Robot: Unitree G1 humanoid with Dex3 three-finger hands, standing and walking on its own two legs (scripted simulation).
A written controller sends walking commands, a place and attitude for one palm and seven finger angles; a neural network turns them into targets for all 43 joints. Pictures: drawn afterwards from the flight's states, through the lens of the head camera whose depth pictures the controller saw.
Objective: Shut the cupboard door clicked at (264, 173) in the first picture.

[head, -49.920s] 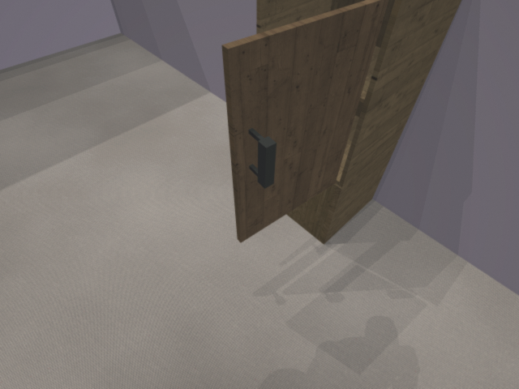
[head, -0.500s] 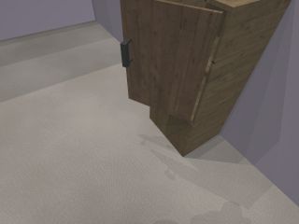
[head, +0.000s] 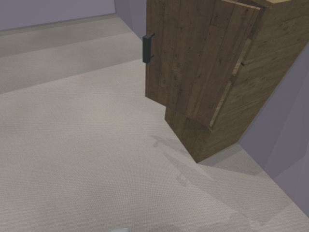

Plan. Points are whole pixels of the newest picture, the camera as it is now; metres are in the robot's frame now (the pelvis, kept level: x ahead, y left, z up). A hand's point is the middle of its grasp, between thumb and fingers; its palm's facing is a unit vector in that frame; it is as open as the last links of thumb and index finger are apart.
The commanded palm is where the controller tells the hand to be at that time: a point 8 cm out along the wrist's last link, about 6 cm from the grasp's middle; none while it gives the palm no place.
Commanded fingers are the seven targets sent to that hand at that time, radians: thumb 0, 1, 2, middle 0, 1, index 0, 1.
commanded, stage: walk to a spot facing it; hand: left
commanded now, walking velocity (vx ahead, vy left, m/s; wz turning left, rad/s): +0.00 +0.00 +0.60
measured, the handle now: (149, 47) +0.85 +0.06 +0.03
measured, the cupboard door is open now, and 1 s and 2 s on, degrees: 29 29 29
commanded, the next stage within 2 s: none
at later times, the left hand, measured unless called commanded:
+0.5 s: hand out of the picture +0.02 +0.20 -0.13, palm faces +0.27 -0.90 -0.33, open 7.4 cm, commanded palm none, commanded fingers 0.00 0.90 0.90 -0.20 -0.30 -0.20 -0.30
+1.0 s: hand out of the picture -0.03 +0.19 -0.14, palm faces +0.59 -0.75 -0.30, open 7.4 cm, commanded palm none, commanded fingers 0.00 0.90 0.90 -0.20 -0.30 -0.20 -0.30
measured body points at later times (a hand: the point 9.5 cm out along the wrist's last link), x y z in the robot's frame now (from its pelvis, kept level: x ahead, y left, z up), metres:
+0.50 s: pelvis -0.01 -0.04 +0.02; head +0.05 -0.04 +0.46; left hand +0.01 +0.24 -0.11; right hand +0.13 -0.29 -0.13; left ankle -0.02 +0.08 -0.65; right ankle -0.01 -0.17 -0.72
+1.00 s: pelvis +0.03 -0.05 +0.01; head +0.08 -0.02 +0.45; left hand -0.06 +0.22 -0.12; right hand +0.26 -0.19 -0.14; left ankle -0.04 +0.08 -0.72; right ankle +0.12 -0.14 -0.71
